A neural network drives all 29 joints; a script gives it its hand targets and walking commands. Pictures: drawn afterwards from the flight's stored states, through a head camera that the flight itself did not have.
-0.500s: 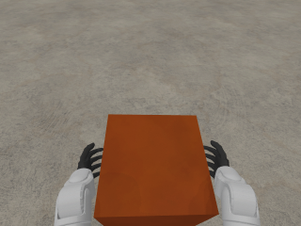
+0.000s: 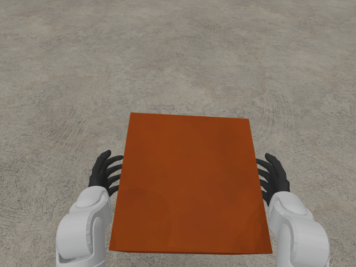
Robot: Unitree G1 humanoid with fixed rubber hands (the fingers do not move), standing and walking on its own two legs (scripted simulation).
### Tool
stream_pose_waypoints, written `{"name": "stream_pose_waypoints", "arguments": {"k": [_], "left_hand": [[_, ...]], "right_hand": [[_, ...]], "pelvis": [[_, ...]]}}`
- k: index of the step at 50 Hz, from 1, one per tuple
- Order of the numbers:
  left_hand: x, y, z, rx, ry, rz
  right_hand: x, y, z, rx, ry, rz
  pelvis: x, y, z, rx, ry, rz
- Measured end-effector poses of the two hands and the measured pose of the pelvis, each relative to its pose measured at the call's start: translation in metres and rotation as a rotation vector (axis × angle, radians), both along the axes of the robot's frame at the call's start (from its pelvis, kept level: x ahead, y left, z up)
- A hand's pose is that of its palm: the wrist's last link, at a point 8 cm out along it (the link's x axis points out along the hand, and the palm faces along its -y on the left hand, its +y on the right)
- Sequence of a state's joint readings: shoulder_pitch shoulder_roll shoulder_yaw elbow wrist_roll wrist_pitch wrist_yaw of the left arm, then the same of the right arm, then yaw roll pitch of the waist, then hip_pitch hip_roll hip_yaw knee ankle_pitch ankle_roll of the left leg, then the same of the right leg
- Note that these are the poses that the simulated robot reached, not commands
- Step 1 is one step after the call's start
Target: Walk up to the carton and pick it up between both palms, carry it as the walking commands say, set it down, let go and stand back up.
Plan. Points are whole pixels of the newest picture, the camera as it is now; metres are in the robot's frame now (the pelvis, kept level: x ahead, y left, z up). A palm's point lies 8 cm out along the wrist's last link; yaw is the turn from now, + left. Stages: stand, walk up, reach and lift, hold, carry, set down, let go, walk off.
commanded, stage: carry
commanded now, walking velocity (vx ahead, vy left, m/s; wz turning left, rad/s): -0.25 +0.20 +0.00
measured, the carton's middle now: (185, 189) +0.29 +0.00 +0.02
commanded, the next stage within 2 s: none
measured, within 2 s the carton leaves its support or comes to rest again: neither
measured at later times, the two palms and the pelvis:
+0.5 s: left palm (60, 258) +0.13 +0.21 +0.07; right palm out of the picture +0.11 -0.13 +0.06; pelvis -0.12 +0.05 +0.00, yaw -2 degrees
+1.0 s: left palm out of the picture -0.04 +0.32 +0.08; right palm out of the picture -0.05 -0.02 +0.09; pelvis -0.29 +0.15 +0.00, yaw -2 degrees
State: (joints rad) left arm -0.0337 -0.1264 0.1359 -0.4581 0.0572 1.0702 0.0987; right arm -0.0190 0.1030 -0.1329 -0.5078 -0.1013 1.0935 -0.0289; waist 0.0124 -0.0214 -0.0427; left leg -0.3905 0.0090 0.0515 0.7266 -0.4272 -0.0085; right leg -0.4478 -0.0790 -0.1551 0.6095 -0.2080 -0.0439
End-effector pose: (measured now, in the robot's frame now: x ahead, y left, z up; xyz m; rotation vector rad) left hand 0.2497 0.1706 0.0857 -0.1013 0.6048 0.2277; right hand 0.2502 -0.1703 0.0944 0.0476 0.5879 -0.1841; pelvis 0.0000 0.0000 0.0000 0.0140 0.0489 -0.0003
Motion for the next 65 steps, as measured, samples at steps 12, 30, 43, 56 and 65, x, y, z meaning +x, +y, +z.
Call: {"name": "stream_pose_waypoints", "arguments": {"k": [12,30,43,56,65], "left_hand": [[-0.056,0.053,-0.007,-0.007,0.115,0.028],[-0.153,0.049,-0.003,0.06,0.107,-0.019],[-0.254,0.136,-0.011,-0.01,0.106,0.031],[-0.336,0.148,-0.011,0.071,0.097,-0.036],[-0.409,0.191,0.008,0.083,0.105,0.043]], "right_hand": [[-0.053,0.055,-0.01,0.008,0.145,-0.021],[-0.165,0.052,-0.025,0.067,0.139,-0.07],[-0.247,0.139,-0.008,-0.005,0.137,-0.019],[-0.352,0.151,-0.033,0.071,0.127,-0.084],[-0.398,0.194,-0.019,0.089,0.129,-0.012]], "pelvis": [[-0.041,0.046,0.002,-0.051,0.007,0.013],[-0.15,0.06,-0.002,0.019,0.018,-0.015],[-0.238,0.128,0.0,-0.035,-0.02,0.027],[-0.342,0.161,-0.011,-0.017,0.032,-0.048],[-0.391,0.189,0.004,0.053,-0.012,0.051]]}}
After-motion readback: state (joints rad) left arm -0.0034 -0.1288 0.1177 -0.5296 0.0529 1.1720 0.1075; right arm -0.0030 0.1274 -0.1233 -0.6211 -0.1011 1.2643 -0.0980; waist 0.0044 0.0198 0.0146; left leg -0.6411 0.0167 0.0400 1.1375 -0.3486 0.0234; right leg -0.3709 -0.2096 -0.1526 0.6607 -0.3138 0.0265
